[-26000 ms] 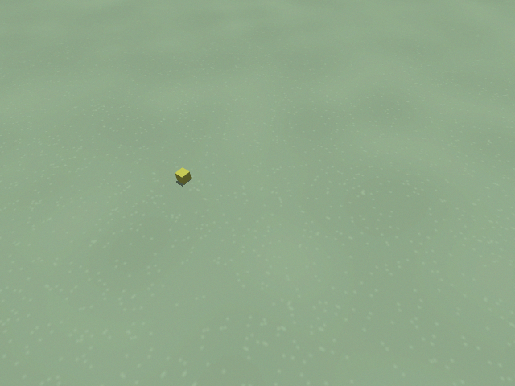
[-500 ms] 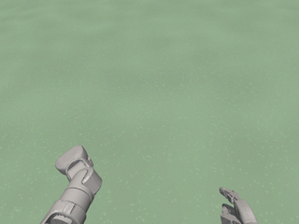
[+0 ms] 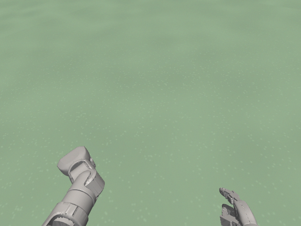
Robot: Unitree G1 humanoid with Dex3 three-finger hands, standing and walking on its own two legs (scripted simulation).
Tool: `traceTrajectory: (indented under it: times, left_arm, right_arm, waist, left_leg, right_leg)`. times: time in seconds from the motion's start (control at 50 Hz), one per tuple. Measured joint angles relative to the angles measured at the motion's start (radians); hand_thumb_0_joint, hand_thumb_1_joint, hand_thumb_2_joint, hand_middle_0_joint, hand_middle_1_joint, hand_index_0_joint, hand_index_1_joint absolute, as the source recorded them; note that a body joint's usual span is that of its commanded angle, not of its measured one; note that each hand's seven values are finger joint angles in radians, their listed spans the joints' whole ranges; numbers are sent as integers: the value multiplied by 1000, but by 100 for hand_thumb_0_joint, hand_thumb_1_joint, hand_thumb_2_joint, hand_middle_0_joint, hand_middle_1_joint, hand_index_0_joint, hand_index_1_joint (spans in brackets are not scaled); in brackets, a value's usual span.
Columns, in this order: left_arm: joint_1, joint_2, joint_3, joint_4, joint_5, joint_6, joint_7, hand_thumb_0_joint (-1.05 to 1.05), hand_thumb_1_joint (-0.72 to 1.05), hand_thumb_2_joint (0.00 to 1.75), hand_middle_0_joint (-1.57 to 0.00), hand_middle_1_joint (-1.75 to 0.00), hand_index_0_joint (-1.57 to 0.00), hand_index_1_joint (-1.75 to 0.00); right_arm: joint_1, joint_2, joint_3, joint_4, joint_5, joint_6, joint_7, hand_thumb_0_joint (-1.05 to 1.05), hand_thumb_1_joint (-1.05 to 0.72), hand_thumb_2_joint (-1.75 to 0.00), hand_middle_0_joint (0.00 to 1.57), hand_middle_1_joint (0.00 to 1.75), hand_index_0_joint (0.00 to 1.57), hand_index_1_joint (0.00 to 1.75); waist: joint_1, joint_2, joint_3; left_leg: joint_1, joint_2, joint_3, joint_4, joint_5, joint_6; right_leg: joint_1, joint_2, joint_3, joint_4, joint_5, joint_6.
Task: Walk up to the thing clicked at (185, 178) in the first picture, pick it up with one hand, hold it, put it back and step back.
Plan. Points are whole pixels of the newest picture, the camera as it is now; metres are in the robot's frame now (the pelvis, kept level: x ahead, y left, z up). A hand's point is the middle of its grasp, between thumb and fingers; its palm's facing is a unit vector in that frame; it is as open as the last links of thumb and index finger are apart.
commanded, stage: hold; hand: left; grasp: from above
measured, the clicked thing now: (83, 175) +0.30 +0.24 -0.07
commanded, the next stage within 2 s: crouch in 0.02 s
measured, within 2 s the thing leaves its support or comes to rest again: neither
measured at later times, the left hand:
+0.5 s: hand (92, 184) +0.28 +0.22 -0.09, palm faces -0.37 -0.30 -0.88, open 5.9 cm
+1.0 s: hand (116, 191) +0.35 +0.20 -0.34, palm faces -0.29 -0.29 -0.91, open 5.8 cm
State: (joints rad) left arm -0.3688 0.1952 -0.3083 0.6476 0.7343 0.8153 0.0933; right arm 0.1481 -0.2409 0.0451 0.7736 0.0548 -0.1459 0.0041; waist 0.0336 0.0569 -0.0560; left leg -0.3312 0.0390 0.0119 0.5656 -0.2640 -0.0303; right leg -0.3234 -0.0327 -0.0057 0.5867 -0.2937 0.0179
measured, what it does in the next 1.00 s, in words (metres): lowers itself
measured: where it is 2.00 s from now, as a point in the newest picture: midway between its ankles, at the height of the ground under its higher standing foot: outside the picture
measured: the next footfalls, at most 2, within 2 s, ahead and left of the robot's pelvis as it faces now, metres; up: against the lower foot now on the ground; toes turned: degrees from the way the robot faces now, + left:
none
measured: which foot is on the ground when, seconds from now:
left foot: down 0.00-1.00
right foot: down 0.00-1.00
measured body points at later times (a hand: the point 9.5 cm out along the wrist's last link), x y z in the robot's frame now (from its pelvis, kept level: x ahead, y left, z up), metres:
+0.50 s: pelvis +0.00 +0.00 -0.01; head +0.03 -0.01 +0.44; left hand +0.30 +0.23 -0.04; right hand +0.15 -0.24 -0.12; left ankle +0.02 +0.14 -0.73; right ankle +0.01 -0.13 -0.73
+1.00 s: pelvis -0.06 +0.00 -0.21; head +0.12 +0.00 +0.21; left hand +0.36 +0.21 -0.29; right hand -0.01 -0.26 -0.35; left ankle +0.02 +0.14 -0.73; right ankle +0.01 -0.13 -0.73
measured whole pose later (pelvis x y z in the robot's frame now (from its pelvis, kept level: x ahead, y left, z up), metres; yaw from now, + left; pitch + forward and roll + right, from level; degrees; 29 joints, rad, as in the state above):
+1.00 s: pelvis -0.06 +0.00 -0.21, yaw -2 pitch +33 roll -2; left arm -0.90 0.26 0.11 1.43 0.69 0.49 0.64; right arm 0.15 -0.23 -0.05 0.91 -0.10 -0.18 0.15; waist -0.17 0.05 -0.20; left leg -1.64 0.07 -0.06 1.64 -0.58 -0.04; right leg -1.62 0.00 -0.01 1.62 -0.59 0.01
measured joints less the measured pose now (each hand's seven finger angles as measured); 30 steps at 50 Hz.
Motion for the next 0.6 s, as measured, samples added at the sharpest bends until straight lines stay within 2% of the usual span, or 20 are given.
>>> traceTrajectory:
  times: [0.18, 0.28, 0.48, 0.6]
  left_arm:
    - [-9, -14, 3, 16, -13, 6, 16, -4, 33, 34, -75, -47, -102, -57]
    - [-17, -25, 10, 59, -8, -3, 50, -4, 35, 29, -77, -43, -106, -52]
    - [-70, -55, 69, 278, -27, -78, 194, -4, 39, 16, -83, -36, -114, -40]
    - [-168, -59, 141, 468, -9, -166, 304, -4, 40, 13, -84, -34, -117, -37]
  right_arm:
    - [1, -3, -6, 10, -2, -5, 5, 2, -91, -91, 20, 30, 20, 30]
    - [-2, -2, -9, 14, -8, -8, 10, 1, -89, -90, 20, 30, 20, 30]
    - [4, 4, -24, 34, -30, -37, 29, 1, -88, -90, 20, 30, 20, 30]
    - [31, -4, -55, 56, -55, -51, 47, 1, -88, -90, 21, 30, 20, 30]
  waist:
    - [0, 0, -1]
    - [-5, -5, 0]
    - [-32, -39, 15]
    - [-64, -63, -21]
  left_leg:
    - [-5, 2, 1, 6, -6, -1]
    - [-12, 2, -1, 12, -10, -2]
    - [-98, 6, -8, 63, -23, -7]
    - [-323, 15, -17, 244, -85, -11]
  right_leg:
    - [-5, 2, 1, 4, -5, 0]
    - [-11, 2, 0, 11, -10, -1]
    - [-97, 6, -4, 63, -24, -6]
    - [-315, 13, -5, 231, -80, -10]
